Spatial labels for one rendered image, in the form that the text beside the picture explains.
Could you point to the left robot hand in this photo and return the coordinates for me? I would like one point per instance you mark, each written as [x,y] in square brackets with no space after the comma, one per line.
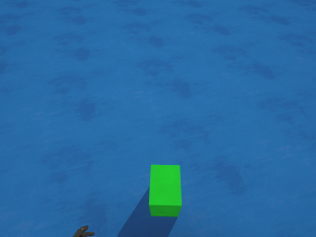
[81,232]

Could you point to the carton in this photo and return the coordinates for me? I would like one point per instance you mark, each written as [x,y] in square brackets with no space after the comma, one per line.
[165,194]

